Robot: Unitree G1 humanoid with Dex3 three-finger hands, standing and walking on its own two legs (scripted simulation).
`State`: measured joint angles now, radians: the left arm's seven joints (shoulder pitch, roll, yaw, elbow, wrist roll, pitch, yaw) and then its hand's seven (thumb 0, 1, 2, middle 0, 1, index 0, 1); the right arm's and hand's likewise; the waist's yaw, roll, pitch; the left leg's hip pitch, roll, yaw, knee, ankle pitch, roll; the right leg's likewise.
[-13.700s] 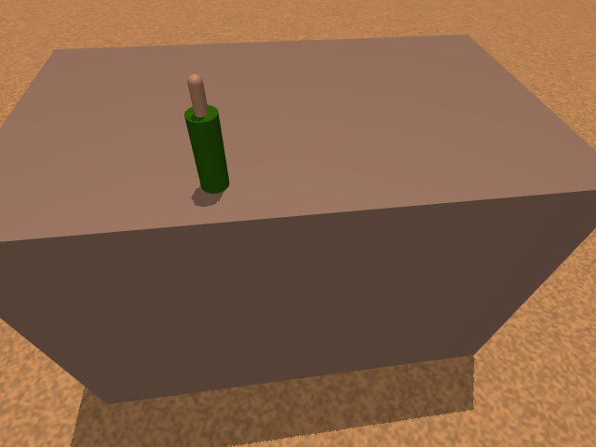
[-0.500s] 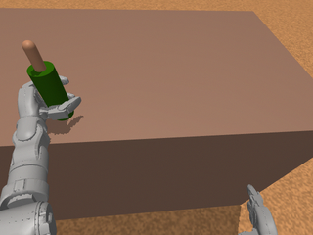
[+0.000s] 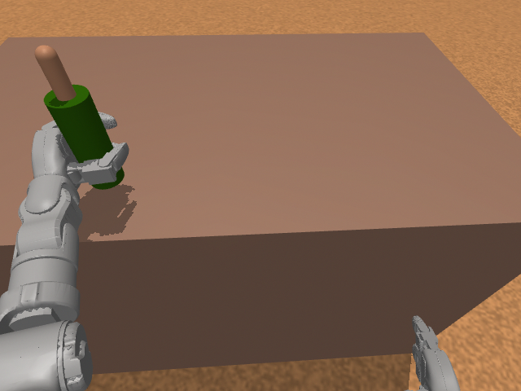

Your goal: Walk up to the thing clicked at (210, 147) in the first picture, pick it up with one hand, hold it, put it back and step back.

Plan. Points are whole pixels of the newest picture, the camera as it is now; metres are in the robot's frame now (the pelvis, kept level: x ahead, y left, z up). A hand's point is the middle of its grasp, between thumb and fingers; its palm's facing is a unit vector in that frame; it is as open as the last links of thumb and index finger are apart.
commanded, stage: settle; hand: left
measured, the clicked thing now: (80, 124) +0.44 +0.22 +0.21
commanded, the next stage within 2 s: lift in 0.36 s
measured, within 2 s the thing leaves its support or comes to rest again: neither
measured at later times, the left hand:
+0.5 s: hand (100, 138) +0.43 +0.21 +0.19, palm faces +0.17 -0.98 -0.01, open 6.9 cm
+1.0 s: hand (75, 109) +0.39 +0.20 +0.26, palm faces +0.16 -0.99 -0.02, open 6.9 cm
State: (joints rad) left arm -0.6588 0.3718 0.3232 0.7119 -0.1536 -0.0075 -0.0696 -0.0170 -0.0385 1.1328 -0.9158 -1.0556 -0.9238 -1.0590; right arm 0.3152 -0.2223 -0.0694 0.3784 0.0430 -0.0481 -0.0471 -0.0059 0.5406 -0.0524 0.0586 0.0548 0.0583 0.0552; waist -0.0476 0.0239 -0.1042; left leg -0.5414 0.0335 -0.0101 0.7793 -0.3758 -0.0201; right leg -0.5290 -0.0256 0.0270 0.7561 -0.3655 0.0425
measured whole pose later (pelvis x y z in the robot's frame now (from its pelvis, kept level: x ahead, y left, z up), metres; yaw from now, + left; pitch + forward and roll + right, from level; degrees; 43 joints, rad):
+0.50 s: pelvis -0.01 +0.00 +0.01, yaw +0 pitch +6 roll +0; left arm -0.71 0.38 0.31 0.70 -0.15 0.08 -0.07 -0.02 -0.04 1.13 -0.92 -1.06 -0.92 -1.06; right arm 0.31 -0.22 -0.06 0.44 0.05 -0.11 -0.05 -0.01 0.55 -0.05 0.06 0.05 0.06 0.06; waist -0.04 0.03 -0.09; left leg -0.49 0.03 -0.01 0.73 -0.34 -0.02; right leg -0.48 -0.02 0.03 0.71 -0.34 0.04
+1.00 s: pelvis +0.00 +0.00 +0.02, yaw +1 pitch +2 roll +0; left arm -0.61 0.34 0.31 0.32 -0.18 0.35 -0.06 -0.02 -0.04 1.13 -0.91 -1.06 -0.92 -1.06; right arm 0.31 -0.22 -0.09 0.47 0.06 -0.15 -0.05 -0.01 0.55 -0.04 0.06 0.05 0.06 0.05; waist 0.00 0.06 -0.10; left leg -0.36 0.03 -0.02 0.64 -0.32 -0.02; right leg -0.34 -0.04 0.02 0.63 -0.31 0.04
